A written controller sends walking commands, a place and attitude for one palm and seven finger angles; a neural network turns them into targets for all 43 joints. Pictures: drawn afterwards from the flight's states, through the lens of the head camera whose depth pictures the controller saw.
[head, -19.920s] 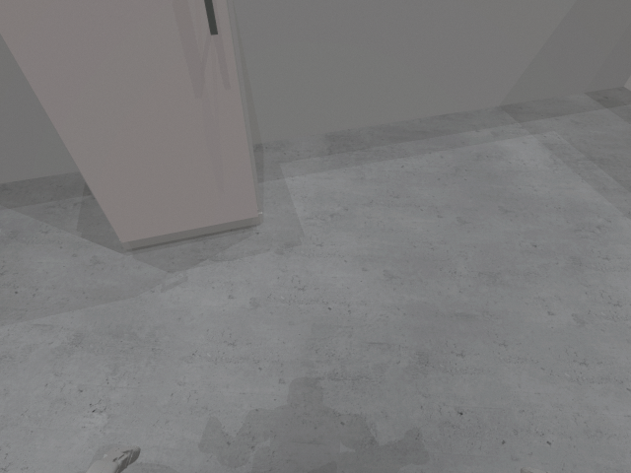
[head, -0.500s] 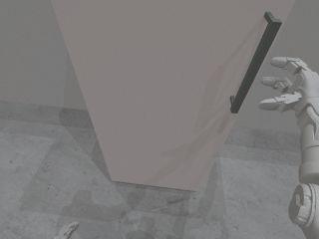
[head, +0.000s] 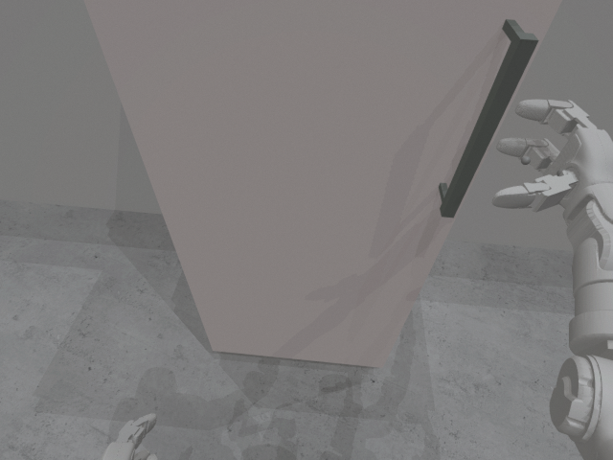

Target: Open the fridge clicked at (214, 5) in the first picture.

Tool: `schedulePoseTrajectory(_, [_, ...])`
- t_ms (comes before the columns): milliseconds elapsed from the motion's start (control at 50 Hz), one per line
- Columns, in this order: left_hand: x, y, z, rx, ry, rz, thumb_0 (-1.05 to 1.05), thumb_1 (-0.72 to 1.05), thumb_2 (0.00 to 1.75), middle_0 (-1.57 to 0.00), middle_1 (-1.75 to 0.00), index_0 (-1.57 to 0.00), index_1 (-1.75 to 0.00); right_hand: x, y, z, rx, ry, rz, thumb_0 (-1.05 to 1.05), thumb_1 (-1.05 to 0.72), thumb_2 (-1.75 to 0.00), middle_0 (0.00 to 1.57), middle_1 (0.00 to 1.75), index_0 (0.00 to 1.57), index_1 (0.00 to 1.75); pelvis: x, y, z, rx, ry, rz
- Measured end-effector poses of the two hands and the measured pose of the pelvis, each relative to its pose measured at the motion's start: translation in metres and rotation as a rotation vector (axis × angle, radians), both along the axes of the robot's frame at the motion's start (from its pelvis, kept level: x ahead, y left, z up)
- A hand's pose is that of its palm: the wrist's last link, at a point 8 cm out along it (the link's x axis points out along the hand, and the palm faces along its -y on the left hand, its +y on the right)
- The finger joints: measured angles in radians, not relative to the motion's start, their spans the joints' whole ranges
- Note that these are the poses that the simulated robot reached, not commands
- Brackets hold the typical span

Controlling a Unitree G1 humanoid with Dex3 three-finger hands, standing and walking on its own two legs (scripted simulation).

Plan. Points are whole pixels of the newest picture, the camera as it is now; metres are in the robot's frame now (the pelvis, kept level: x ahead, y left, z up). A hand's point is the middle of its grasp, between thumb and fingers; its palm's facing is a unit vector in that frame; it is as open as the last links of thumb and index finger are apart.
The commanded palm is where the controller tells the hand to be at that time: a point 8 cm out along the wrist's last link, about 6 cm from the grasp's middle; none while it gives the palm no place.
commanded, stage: feel for the door with the fingertips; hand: right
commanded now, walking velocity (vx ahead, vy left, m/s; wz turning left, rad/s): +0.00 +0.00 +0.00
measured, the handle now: (474, 133) +0.50 -0.17 +0.20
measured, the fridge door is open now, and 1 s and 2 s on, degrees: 0 0 0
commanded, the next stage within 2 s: slide the fingers in behind the handle in 1.06 s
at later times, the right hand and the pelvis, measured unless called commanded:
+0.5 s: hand (495, 160) +0.44 -0.18 +0.20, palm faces +0.03 +1.00 +0.00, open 14.0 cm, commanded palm +0.42 -0.24 +0.21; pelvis -0.01 +0.00 +0.00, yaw +0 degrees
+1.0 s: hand (499, 147) +0.45 -0.19 +0.21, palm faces +0.01 +1.00 +0.01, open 14.0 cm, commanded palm +0.43 -0.24 +0.21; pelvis +0.00 +0.00 +0.00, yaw +1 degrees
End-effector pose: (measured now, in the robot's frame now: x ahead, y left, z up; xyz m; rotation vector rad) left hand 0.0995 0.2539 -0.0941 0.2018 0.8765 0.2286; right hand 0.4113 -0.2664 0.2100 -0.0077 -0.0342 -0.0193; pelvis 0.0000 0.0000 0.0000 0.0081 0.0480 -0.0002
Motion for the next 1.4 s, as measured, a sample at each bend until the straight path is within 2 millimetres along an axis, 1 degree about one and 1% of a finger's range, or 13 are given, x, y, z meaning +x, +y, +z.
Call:
schedulePoseTrajectory(80, [0.0,-0.001,0.0,-0.008,-0.004,0.008,0.01,0.9,0.9,-0.2,-0.3,-0.2,-0.3,0.0,-0.002,0.003,0.007,0.011,-0.005,-0.02,0.5,-0.3,0.3,1.2,0.3,1.2,0.001,0.0,0.0,0.0,-0.001,0.004])
schedulePoseTrajectory(160, [0.0,-0.002,-0.001,-0.014,-0.006,0.009,0.01,0.9,0.9,-0.2,-0.3,-0.2,-0.3,-0.002,-0.001,-0.001,-0.007,0.046,-0.005,-0.02,0.5,-0.3,0.3,1.2,0.3,1.2,0.001,-0.002,0.0,0.0,-0.002,0.002])
schedulePoseTrajectory(220, [0.001,-0.004,-0.002,-0.016,-0.006,0.001,0.01,0.9,0.9,-0.2,-0.3,-0.2,-0.3,-0.005,0.006,-0.003,-0.007,0.04,0.009,-0.02,0.5,-0.3,0.3,1.2,0.3,1.2,0.0,-0.003,0.0,0.001,-0.006,-0.001])
schedulePoseTrajectory(320, [0.006,-0.008,0.0,-0.018,-0.018,-0.018,0.01,0.9,0.9,-0.2,-0.3,-0.2,-0.3,-0.008,0.023,-0.002,0.014,0.005,0.037,-0.02,0.5,-0.3,0.3,1.2,0.3,1.2,-0.003,-0.003,0.0,0.0,-0.015,-0.005])
schedulePoseTrajectory(460, [0.008,-0.012,0.001,-0.024,-0.034,-0.02,0.01,0.9,0.9,-0.2,-0.3,-0.2,-0.3,0.002,0.033,-0.007,0.01,0.064,-0.001,-0.02,0.5,-0.3,0.3,1.2,0.3,1.2,-0.008,-0.003,0.0,0.0,-0.011,-0.004])
schedulePoseTrajectory(560, [-0.002,-0.011,-0.001,-0.022,-0.013,-0.005,0.01,0.9,0.9,-0.2,-0.3,-0.2,-0.3,0.008,0.03,-0.002,0.012,0.043,-0.017,-0.02,0.5,-0.3,0.3,1.2,0.3,1.2,-0.008,-0.002,0.0,-0.001,-0.006,0.002])
schedulePoseTrajectory(720, [-0.028,-0.001,-0.006,-0.002,0.056,0.034,0.01,0.9,0.9,-0.2,-0.3,-0.2,-0.3,0.016,0.023,0.0,-0.001,0.047,-0.012,-0.02,0.5,-0.3,0.3,1.2,0.3,1.2,-0.006,-0.002,0.0,0.001,0.004,0.003])
schedulePoseTrajectory(800, [-0.038,0.004,-0.008,0.005,0.084,0.049,0.01,0.9,0.9,-0.2,-0.3,-0.2,-0.3,0.017,0.023,-0.001,0.008,0.041,-0.001,-0.02,0.5,-0.3,0.3,1.2,0.3,1.2,-0.005,-0.003,0.0,0.001,0.005,0.006])
schedulePoseTrajectory(860, [-0.042,0.005,-0.008,0.009,0.093,0.056,0.01,0.9,0.9,-0.2,-0.3,-0.2,-0.3,0.018,0.026,0.0,0.018,0.027,0.008,-0.02,0.5,-0.3,0.3,1.2,0.3,1.2,-0.004,-0.003,0.0,0.001,0.005,0.008])
schedulePoseTrajectory(940, [-0.042,0.005,-0.007,0.008,0.086,0.058,0.01,0.9,0.9,-0.2,-0.3,-0.2,-0.3,0.019,0.028,0.001,0.024,0.015,0.009,-0.02,0.5,-0.3,0.3,1.2,0.3,1.2,-0.004,-0.004,0.0,0.001,0.005,0.012])
schedulePoseTrajectory(1160, [-0.035,-0.001,-0.005,0.0,0.054,0.046,0.01,0.9,0.9,-0.2,-0.3,-0.2,-0.3,0.02,0.023,0.003,0.017,0.033,-0.005,-0.02,0.5,-0.3,0.32,1.22,0.33,1.21,-0.008,-0.004,0.0,0.002,0.011,0.012])
schedulePoseTrajectory(1280, [-0.037,-0.001,-0.005,-0.001,0.055,0.041,0.01,0.9,0.9,-0.2,-0.3,-0.2,-0.3,0.017,0.02,0.002,0.013,0.025,-0.007,-0.02,0.5,-0.3,0.31,1.21,0.31,1.21,-0.009,-0.005,-0.001,0.003,0.012,0.011])
schedulePoseTrajectory(1400, [-0.036,-0.003,-0.006,-0.005,0.053,0.038,0.01,0.9,0.9,-0.2,-0.3,-0.2,-0.3,0.011,0.023,0.002,0.014,0.005,0.008,-0.02,0.5,-0.3,0.3,1.21,0.3,1.2,-0.008,-0.006,0.0,0.002,0.006,0.013])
